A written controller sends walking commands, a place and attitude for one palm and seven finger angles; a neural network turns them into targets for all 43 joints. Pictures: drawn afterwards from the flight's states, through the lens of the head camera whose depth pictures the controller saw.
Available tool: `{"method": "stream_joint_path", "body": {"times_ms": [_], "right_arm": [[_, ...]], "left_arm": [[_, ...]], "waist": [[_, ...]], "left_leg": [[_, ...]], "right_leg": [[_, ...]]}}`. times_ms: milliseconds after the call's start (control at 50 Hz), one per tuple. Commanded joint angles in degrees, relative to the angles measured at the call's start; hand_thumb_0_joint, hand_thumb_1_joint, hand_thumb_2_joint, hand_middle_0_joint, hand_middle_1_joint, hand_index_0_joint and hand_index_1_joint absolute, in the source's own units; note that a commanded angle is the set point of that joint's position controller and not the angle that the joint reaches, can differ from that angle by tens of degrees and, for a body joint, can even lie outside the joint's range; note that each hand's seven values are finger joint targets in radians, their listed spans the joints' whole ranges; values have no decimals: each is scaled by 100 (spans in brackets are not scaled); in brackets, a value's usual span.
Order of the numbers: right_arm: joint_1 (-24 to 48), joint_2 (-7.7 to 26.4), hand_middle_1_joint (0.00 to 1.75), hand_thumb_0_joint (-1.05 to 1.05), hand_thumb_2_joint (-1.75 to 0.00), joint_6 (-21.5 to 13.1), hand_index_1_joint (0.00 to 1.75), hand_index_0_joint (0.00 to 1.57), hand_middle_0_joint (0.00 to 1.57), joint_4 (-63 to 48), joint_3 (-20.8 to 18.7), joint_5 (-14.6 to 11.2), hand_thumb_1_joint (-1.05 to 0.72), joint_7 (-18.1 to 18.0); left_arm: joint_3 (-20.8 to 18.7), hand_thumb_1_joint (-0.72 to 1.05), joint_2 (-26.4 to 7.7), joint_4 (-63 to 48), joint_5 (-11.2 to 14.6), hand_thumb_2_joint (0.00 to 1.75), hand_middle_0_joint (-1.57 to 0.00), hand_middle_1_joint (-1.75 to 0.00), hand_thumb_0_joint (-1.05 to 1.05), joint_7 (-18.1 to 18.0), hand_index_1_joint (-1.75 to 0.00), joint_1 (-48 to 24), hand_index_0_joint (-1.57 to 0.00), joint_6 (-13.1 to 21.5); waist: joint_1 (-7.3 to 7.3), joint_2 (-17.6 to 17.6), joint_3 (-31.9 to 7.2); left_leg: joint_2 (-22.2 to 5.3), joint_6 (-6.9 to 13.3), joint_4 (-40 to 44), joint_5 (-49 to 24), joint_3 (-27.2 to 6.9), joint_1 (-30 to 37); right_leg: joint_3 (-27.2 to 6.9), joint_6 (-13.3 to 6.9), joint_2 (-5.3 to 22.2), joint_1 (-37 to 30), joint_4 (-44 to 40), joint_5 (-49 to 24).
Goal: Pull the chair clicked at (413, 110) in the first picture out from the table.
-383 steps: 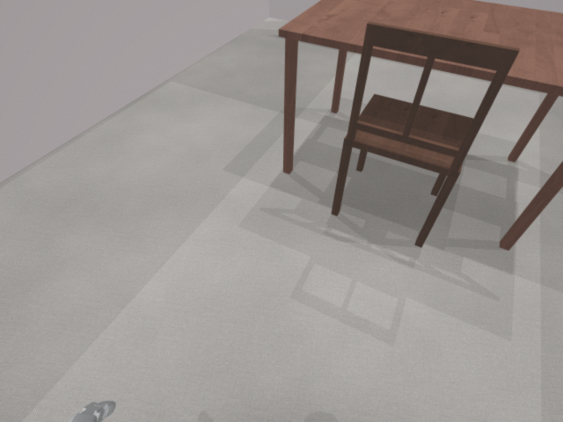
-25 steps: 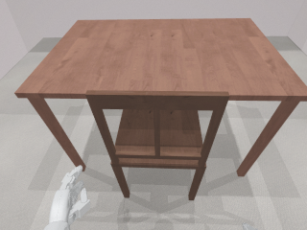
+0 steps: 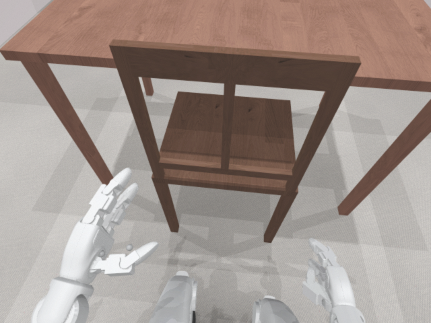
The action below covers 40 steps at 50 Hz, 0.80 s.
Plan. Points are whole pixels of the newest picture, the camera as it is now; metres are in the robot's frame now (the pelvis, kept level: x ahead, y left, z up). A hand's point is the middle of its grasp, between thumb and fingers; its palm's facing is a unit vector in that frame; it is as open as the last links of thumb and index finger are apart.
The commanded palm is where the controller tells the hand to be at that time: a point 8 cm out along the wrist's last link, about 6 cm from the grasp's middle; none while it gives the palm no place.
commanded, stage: raise the hand toward the chair's back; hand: left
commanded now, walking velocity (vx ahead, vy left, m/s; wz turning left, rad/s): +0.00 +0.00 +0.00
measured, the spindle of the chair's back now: (227, 131) +0.52 +0.02 +0.02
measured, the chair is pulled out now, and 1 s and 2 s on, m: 0.00 0.00 0.00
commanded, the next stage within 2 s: aim the fingers beside a spindle in 1.40 s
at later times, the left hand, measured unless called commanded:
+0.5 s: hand (107, 221) +0.26 +0.20 +0.07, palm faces -0.03 -1.00 -0.03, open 15.8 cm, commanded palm +0.24 +0.26 +0.07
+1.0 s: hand (92, 205) +0.29 +0.23 +0.08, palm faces -0.02 -1.00 -0.06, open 16.9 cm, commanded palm +0.26 +0.29 +0.08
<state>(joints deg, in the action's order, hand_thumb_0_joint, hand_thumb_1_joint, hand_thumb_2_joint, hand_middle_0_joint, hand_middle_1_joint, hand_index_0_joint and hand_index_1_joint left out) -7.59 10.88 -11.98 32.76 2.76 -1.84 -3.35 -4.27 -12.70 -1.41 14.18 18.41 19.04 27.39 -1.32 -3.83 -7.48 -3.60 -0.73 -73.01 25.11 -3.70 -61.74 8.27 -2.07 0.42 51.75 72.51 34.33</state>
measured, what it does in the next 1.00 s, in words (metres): stands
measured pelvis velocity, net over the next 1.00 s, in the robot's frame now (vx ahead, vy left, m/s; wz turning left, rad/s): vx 0.03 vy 0.03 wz -0.01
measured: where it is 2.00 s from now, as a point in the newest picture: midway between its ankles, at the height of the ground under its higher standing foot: outside the picture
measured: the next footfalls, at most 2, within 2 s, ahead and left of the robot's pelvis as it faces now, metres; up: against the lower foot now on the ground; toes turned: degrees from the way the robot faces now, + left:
none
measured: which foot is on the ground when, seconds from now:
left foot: down 0.00-1.00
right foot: down 0.00-1.00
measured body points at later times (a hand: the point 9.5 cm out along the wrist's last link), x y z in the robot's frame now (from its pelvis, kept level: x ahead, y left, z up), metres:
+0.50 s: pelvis +0.03 +0.02 +0.03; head +0.10 +0.04 +0.47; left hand +0.26 +0.26 +0.08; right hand +0.21 -0.23 -0.04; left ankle +0.10 +0.13 -0.62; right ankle +0.02 -0.11 -0.62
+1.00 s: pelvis +0.03 +0.03 +0.04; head +0.10 +0.04 +0.48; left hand +0.28 +0.29 +0.08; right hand +0.20 -0.22 -0.05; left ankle +0.10 +0.13 -0.62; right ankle +0.02 -0.11 -0.62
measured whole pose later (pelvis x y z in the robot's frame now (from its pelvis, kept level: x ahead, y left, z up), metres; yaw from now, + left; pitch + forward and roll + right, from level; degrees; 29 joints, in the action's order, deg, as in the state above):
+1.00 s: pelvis +0.03 +0.03 +0.04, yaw -1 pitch +14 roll -4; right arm -13.4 14.2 -9.3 32.2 1.3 -1.9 -3.3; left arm -13.4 -16.3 5.5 15.9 16.7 15.4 19.5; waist 1.7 -2.8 -7.2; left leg -2.8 1.5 -64.0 24.7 -0.6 -53.6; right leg 5.6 0.9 1.1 43.6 61.1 31.4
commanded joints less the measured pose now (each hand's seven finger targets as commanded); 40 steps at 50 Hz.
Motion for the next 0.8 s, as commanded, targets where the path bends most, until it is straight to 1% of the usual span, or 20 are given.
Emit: {"method": "stream_joint_path", "body": {"times_ms": [0,20,40,80,100,120,160,200,240,300,360,420,480,540,600,620,700,720,740,780], "right_arm": [[320,930,30,0,-90,-86,30,20,20,-1283,-576,-164,-90,-234],[400,830,30,0,-90,-34,30,20,20,-1233,-592,-135,-90,-237],[281,734,30,0,-90,-5,30,20,20,-1269,-573,-118,-90,-219],[160,616,30,0,-90,-32,30,20,20,-1114,-604,-65,-90,-181],[92,587,30,0,-90,-59,30,20,20,-1015,-623,-42,-90,-149],[63,612,30,0,-90,-70,30,20,20,-898,-636,3,-90,-132],[-56,686,30,0,-90,-141,30,20,20,-730,-641,75,-90,-63],[-128,823,30,0,-90,-217,30,20,20,-639,-639,74,-90,-32],[-191,954,30,0,-90,-278,30,20,20,-659,-656,11,-90,-54],[-261,1084,30,0,-90,-366,30,20,20,-808,-703,-66,-90,-140],[-234,1022,30,0,-90,-383,30,20,20,-884,-725,-59,-90,-155],[-203,889,30,0,-90,-338,30,20,20,-808,-715,-17,-90,-119],[-189,886,30,0,-90,-194,30,20,20,-821,-664,24,-90,-27],[-255,1008,30,0,-90,-52,30,20,20,-899,-641,13,-90,-4],[-308,1133,30,0,-90,-8,30,20,20,-1072,-593,-29,-90,-47],[-299,1131,30,0,-90,-12,30,20,20,-1073,-587,-35,-90,-68],[-341,1065,30,0,-90,-102,30,20,20,-1132,-550,10,-90,-111],[-329,1047,30,0,-90,-115,30,20,20,-1070,-538,30,-90,-116],[-335,1007,30,0,-90,-132,30,20,20,-1040,-521,42,-90,-94],[-322,997,30,0,-90,-131,30,20,20,-950,-512,49,-90,-76]], "left_arm": [[-960,6,-866,-808,298,54,-12,-17,0,-76,-17,500,-12,-1103],[-1331,4,-951,-805,373,53,-11,-16,0,-342,-16,733,-11,-1177],[-1255,1,-756,-1263,428,52,-11,-16,0,-565,-16,694,-11,-1103],[-1347,-3,-689,-1640,394,50,-11,-15,0,-1015,-15,569,-11,-706],[-1254,-6,-616,-1665,290,49,-10,-15,0,-1164,-15,610,-10,-453],[-1281,-8,-737,-1614,124,48,-10,-15,0,-1277,-15,525,-10,-219],[-857,-13,-578,-1374,-91,46,-10,-14,0,-1222,-14,273,-10,233],[-458,-17,-362,-871,-168,44,-9,-13,0,-928,-13,210,-9,483],[-250,-22,-283,-492,-66,42,-9,-12,0,-519,-12,200,-9,446],[-607,-29,-718,-825,167,39,-8,-11,0,-147,-11,202,-8,228],[-1093,-36,-1027,-1548,277,36,-7,-10,0,-312,-10,258,-7,79],[-1329,-43,-1050,-1854,251,33,-7,-9,0,-776,-9,374,-7,115],[-933,-50,-596,-1289,108,30,-6,-8,0,-961,-8,290,-6,38],[-645,-50,-467,-500,-50,30,-6,-8,0,-717,-8,232,-6,-216],[-564,-50,-627,-509,-9,30,-6,-8,0,-304,-8,-175,-6,-411],[-713,-50,-794,-522,26,30,-6,-8,0,-245,-8,-263,-6,-441],[-1200,-50,-1163,-1441,224,30,-6,-8,0,-276,-8,-531,-6,-193],[-1368,-50,-1316,-1496,211,30,-6,-8,0,-382,-8,-557,-6,-124],[-1353,-50,-1230,-1583,245,30,-6,-8,0,-446,-8,-553,-6,-48],[-1282,-50,-1076,-1307,237,30,-6,-8,0,-518,-8,-563,-6,16]], "waist": [[-52,688,-1374],[-204,591,-1446],[-184,583,-1564],[-171,562,-1510],[-144,412,-1393],[-97,424,-1297],[209,276,-1027],[430,246,-727],[526,359,-625],[327,156,-1367],[116,-186,-1996],[-5,-448,-1908],[239,-221,-1180],[390,159,-706],[411,146,-858],[395,71,-897],[214,-247,-1678],[191,-315,-1652],[169,-442,-1669],[247,-360,-1405]], "left_leg": [[325,281,1424,83,221,1507],[309,254,1468,-147,215,1591],[282,257,1507,-383,236,1722],[216,232,1564,-830,211,1870],[183,218,1575,-970,221,1926],[155,213,1582,-997,196,1875],[139,222,1450,-931,168,1858],[141,217,1346,-561,143,1695],[163,225,1329,-226,145,1525],[182,248,1482,-418,155,1921],[167,247,1644,-1043,125,2533],[120,182,1785,-1598,14,2925],[100,144,1822,-1253,-28,2673],[113,162,1841,-778,-13,2299],[156,189,1879,-540,6,2288],[162,203,1869,-586,28,2352],[139,193,1906,-1169,-27,2984],[121,180,1904,-1277,-70,3033],[119,156,1944,-1316,-96,3109],[106,136,1945,-1241,-120,3002]], "right_leg": [[-1082,192,51,-923,-2389,402],[-990,170,16,-1076,-2310,99],[-909,174,16,-1160,-2243,-265],[-709,139,-44,-1172,-2011,-1016],[-614,115,-81,-999,-1896,-1218],[-501,95,-120,-841,-1789,-1224],[-475,102,-116,-347,-1669,-1158],[-501,109,-99,27,-1692,-782],[-629,129,-64,47,-1859,-451],[-687,114,-46,-408,-1947,-652],[-498,102,-84,-733,-1799,-1312],[-315,56,-137,-714,-1675,-1600],[-216,94,-137,-368,-1708,-1396],[-222,112,-157,-231,-1813,-1186],[-296,110,-153,-364,-1930,-1078],[-327,108,-155,-430,-1961,-1109],[-323,81,-154,-696,-1927,-1388],[-308,75,-172,-649,-1879,-1418],[-286,66,-163,-631,-1862,-1393],[-253,73,-172,-511,-1851,-1345]]}}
